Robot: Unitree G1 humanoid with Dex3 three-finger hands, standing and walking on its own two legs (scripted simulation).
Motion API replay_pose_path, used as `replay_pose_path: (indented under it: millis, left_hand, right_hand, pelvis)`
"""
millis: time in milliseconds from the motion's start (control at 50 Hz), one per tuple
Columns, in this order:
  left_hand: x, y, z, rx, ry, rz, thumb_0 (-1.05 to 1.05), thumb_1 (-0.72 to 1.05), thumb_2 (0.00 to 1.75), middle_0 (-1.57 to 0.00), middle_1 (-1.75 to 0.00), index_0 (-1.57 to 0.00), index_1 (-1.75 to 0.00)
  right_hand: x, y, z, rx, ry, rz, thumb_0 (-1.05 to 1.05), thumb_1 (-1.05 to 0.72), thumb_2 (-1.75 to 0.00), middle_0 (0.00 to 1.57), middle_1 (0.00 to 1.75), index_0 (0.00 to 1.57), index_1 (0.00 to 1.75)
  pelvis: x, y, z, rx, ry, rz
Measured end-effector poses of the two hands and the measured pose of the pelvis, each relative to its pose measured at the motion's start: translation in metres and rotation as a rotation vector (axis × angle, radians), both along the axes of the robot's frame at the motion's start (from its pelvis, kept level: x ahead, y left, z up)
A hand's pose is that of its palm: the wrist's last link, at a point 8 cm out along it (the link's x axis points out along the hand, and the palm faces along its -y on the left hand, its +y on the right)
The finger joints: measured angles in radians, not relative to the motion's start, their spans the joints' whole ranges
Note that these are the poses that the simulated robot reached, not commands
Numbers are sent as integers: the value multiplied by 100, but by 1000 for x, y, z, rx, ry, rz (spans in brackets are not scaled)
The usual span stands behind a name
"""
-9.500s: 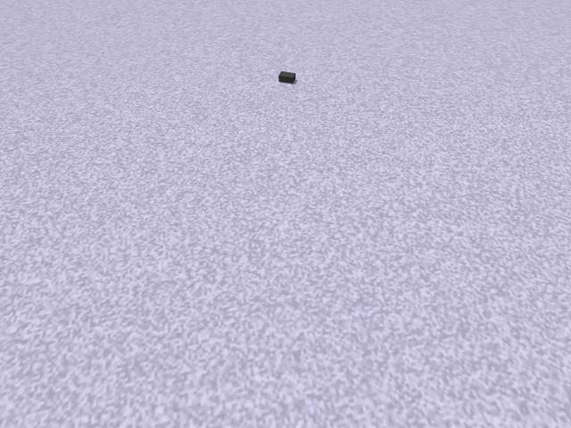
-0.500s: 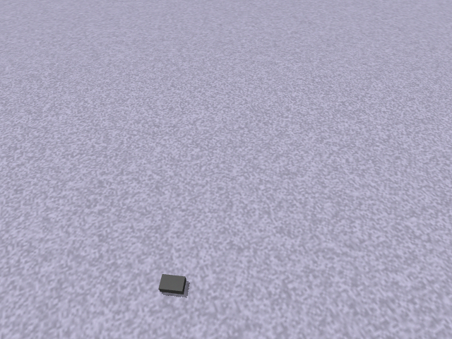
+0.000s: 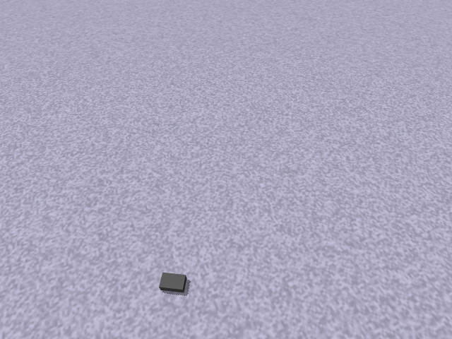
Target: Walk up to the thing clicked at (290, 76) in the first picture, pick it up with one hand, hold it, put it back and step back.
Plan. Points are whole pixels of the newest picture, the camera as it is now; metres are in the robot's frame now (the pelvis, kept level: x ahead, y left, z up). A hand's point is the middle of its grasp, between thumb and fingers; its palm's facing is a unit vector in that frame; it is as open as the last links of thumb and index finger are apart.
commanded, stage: stand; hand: left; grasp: from above
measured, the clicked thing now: (173, 282) +0.46 +0.25 -0.76
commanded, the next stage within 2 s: rise first in 0.20 s
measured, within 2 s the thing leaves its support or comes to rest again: neither
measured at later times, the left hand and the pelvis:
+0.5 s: hand out of the picture +0.14 +0.25 -0.16, palm faces -0.01 -0.94 -0.33, open 8.4 cm; pelvis -0.01 +0.00 -0.01, yaw +1 degrees
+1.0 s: hand out of the picture +0.13 +0.26 -0.22, palm faces -0.15 -0.89 -0.44, open 13.9 cm; pelvis -0.01 +0.02 -0.08, yaw +0 degrees
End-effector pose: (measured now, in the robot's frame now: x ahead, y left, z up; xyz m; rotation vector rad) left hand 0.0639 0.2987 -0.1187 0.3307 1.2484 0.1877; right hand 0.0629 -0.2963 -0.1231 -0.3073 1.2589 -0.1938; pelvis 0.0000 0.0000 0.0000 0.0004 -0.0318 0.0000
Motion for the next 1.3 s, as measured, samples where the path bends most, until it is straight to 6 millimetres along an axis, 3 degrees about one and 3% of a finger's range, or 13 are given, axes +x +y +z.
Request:
replay_pose_path:
  millis: [320, 440, 520, 580, 740, 860, 1160, 1300]
  left_hand:
    - [7, 0, 0, -1, -3, 2, 0, 90, 90, -20, -30, -21, -31]
    - [47, -5, -5, -20, -110, 27, 1, 76, 91, -20, -44, -20, -45]
    - [73, -1, -11, -15, -133, -26, 1, 55, 90, -20, -62, -20, -62]
    - [81, 0, -12, 4, -137, -57, 0, 35, 90, -20, -73, -21, -74]
    - [74, 5, -30, 42, -84, -93, 0, -19, 92, -18, -92, -18, -93]
    - [69, 6, -48, 66, -113, -130, 0, -42, 96, -16, -98, -15, -100]
    - [53, 7, -76, 123, -94, -219, 0, -55, 100, -10, -106, -10, -107]
    - [74, 15, -122, 199, -102, -372, 0, -56, 99, -12, -104, -11, -106]
  right_hand:
    - [5, 1, 0, 0, 2, 2, 0, -90, -90, 20, 30, 20, 30]
    - [18, 17, -2, 16, -125, -1, 1, -90, -90, 20, 30, 20, 30]
    - [20, 31, -6, 40, -165, -9, 1, -90, -90, 20, 30, 20, 30]
    - [20, 39, -8, 60, -186, -26, 1, -90, -90, 20, 30, 20, 30]
    - [34, 51, -18, 78, -259, -12, 1, -90, -90, 20, 30, 20, 30]
    - [52, 54, -34, 63, -318, 22, 1, -90, -90, 20, 30, 20, 30]
    - [88, 73, -56, 67, -463, 105, 1, -90, -90, 20, 30, 20, 30]
    - [89, 70, -94, 57, -489, 152, 1, -90, -90, 20, 30, 20, 30]
  pelvis:
    - [5, 0, 0, 2, 3, 0]
    - [-6, 1, -8, -4, 73, 18]
    - [-9, 1, -16, -4, 126, 10]
    - [-8, 3, -20, -5, 144, 6]
    - [-7, 11, -38, -11, 204, 1]
    - [-9, 15, -61, -19, 256, 4]
    - [-19, 18, -101, -45, 341, 12]
    - [-32, 17, -141, -44, 432, 9]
